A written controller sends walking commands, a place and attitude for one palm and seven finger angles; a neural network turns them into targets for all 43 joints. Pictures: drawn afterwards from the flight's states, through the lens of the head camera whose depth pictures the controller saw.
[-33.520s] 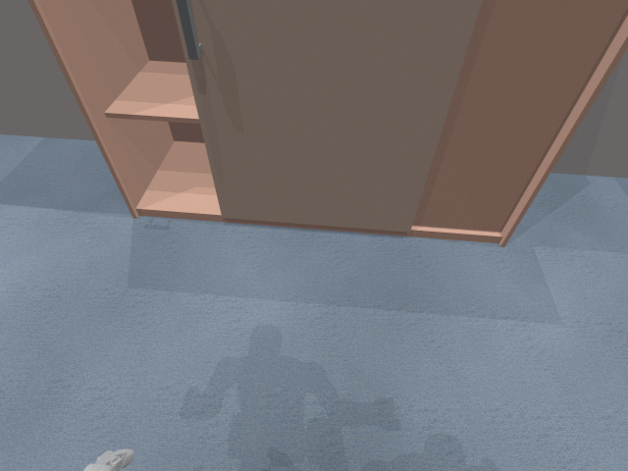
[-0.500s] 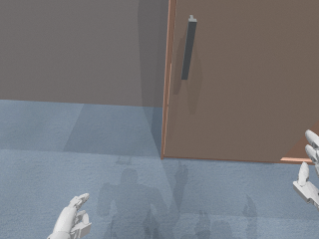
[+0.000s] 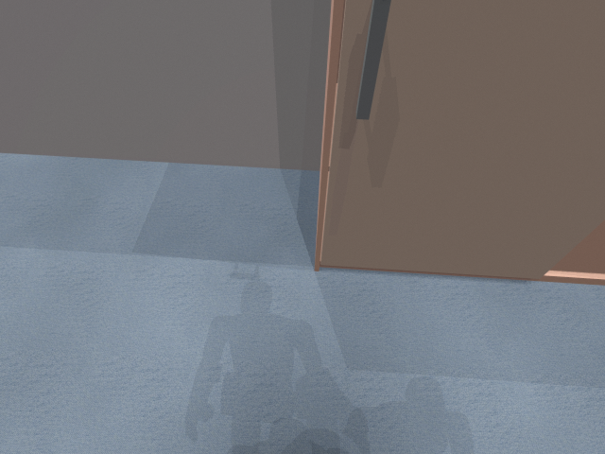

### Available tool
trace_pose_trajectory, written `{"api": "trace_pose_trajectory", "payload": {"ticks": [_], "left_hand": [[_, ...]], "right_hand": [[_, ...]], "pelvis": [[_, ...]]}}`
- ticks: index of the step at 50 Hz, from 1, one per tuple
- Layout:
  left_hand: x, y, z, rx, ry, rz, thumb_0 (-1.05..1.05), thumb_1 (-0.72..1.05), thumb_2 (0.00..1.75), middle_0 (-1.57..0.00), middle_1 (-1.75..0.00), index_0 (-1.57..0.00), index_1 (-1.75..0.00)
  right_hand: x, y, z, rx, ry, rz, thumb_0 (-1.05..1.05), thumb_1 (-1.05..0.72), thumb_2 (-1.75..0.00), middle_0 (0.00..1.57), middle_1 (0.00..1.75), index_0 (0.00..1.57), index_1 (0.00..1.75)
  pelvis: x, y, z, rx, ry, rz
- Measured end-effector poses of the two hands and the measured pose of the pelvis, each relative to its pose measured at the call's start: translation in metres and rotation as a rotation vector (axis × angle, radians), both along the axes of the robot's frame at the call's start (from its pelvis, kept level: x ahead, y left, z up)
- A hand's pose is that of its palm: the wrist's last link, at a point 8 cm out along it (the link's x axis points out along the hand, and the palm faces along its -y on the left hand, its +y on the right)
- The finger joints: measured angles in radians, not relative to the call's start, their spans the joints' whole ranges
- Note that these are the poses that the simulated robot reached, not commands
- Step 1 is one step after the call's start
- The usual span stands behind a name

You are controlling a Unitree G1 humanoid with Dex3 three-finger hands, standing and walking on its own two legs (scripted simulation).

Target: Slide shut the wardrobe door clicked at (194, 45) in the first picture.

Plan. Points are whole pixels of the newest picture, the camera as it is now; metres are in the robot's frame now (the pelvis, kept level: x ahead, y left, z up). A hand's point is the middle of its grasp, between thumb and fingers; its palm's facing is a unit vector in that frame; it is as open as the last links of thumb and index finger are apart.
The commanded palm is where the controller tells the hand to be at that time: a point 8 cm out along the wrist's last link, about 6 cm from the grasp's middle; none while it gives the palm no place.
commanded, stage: let the arm hang, fingers relaxed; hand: right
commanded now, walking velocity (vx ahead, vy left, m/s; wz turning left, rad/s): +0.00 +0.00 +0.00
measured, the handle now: (370, 56) +0.77 -0.08 +0.11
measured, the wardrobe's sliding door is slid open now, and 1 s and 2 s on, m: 0.00 0.00 0.00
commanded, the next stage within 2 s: look to check the result in 0.54 s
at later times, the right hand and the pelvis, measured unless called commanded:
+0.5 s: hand out of the picture +0.07 -0.18 -0.17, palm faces -0.03 +0.98 -0.21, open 7.3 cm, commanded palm none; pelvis +0.02 +0.00 +0.00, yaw +1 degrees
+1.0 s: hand out of the picture +0.04 -0.18 -0.17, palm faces -0.02 +0.98 -0.22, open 7.4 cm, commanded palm none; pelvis +0.03 +0.00 +0.01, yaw +1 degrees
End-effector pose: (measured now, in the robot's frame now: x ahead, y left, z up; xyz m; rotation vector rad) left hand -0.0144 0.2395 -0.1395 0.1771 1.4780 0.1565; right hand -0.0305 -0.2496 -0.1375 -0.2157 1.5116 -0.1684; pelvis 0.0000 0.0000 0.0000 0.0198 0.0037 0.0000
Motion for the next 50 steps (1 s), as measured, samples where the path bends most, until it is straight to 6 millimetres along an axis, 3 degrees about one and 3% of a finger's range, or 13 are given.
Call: {"api": "trace_pose_trajectory", "payload": {"ticks": [4, 8, 16, 22, 27, 41, 50], "left_hand": [[0.006, -0.009, -0.006, -0.027, -0.020, 0.012, 0.01, 0.91, 0.90, -0.20, -0.30, -0.20, -0.30], [0.020, -0.015, -0.009, -0.043, -0.061, 0.013, 0.00, 0.91, 0.90, -0.20, -0.30, -0.20, -0.30], [0.044, -0.011, -0.005, -0.029, -0.122, 0.008, 0.01, 0.92, 0.90, -0.20, -0.30, -0.20, -0.30], [0.052, -0.008, 0.000, -0.017, -0.136, 0.011, 0.00, 0.91, 0.90, -0.20, -0.30, -0.20, -0.30], [0.051, -0.007, 0.001, -0.016, -0.119, 0.015, 0.00, 0.91, 0.90, -0.20, -0.30, -0.20, -0.30], [0.046, -0.008, -0.001, -0.024, -0.055, 0.020, 0.00, 0.91, 0.90, -0.20, -0.30, -0.20, -0.30], [0.057, -0.003, 0.001, -0.011, -0.072, 0.015, 0.00, 0.91, 0.90, -0.20, -0.30, -0.20, -0.30]], "right_hand": [[0.007, -0.006, 0.004, -0.024, -0.010, 0.005, 0.00, -0.92, -0.89, 0.20, 0.30, 0.20, 0.30], [0.029, -0.005, 0.005, -0.028, -0.061, 0.017, 0.00, -0.92, -0.89, 0.20, 0.30, 0.20, 0.30], [0.078, 0.012, 0.001, 0.014, -0.183, 0.047, 0.00, -0.91, -0.90, 0.20, 0.30, 0.20, 0.30], [0.095, 0.023, -0.001, 0.042, -0.215, 0.056, 0.00, -0.92, -0.89, 0.20, 0.30, 0.20, 0.30], [0.094, 0.023, -0.002, 0.043, -0.197, 0.054, 0.00, -0.92, -0.89, 0.20, 0.30, 0.20, 0.30], [0.069, 0.018, -0.001, 0.024, -0.091, 0.025, 0.00, -0.91, -0.89, 0.20, 0.30, 0.20, 0.30], [0.073, 0.020, -0.001, 0.028, -0.092, 0.023, 0.00, -0.91, -0.89, 0.20, 0.30, 0.20, 0.30]], "pelvis": [[0.002, -0.002, 0.001, -0.003, -0.001, 0.006], [0.004, -0.003, 0.001, -0.007, -0.006, 0.012], [0.011, -0.002, 0.003, -0.014, -0.013, 0.016], [0.015, 0.000, 0.004, -0.015, -0.016, 0.018], [0.020, 0.001, 0.005, -0.015, -0.017, 0.019], [0.030, 0.003, 0.006, -0.015, -0.014, 0.018], [0.035, 0.004, 0.006, -0.015, -0.017, 0.019]]}}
